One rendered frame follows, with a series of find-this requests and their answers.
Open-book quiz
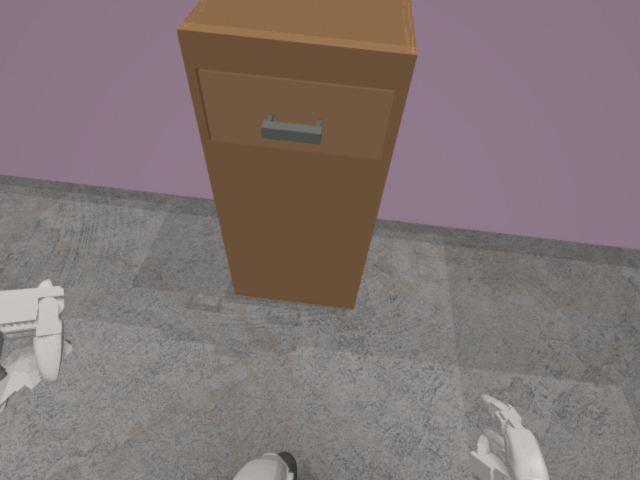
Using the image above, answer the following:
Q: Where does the left robot foot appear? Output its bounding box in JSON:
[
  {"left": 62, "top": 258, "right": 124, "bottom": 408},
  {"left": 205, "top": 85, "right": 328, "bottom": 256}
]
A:
[{"left": 277, "top": 452, "right": 297, "bottom": 480}]

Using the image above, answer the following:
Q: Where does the handle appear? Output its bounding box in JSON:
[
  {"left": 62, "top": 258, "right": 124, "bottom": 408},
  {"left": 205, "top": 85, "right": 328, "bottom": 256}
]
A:
[{"left": 261, "top": 113, "right": 322, "bottom": 145}]

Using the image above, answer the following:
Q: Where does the left robot thigh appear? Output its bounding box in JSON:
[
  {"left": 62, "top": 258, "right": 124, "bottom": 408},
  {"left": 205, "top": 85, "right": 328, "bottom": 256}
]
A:
[{"left": 233, "top": 458, "right": 294, "bottom": 480}]

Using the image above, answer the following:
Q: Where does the drawer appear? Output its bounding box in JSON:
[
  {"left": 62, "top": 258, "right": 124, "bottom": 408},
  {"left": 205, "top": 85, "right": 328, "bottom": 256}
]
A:
[{"left": 198, "top": 69, "right": 395, "bottom": 158}]

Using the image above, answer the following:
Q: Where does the cabinet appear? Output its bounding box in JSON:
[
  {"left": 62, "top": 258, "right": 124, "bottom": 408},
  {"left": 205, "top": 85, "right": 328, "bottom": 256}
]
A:
[{"left": 176, "top": 0, "right": 417, "bottom": 309}]

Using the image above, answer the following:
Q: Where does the left robot hand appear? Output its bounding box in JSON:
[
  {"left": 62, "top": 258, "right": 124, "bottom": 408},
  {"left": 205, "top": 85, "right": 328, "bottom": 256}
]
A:
[{"left": 0, "top": 279, "right": 72, "bottom": 412}]

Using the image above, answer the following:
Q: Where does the right robot hand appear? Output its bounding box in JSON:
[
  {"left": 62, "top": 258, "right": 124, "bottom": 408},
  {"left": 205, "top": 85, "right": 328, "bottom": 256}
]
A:
[{"left": 471, "top": 394, "right": 549, "bottom": 480}]

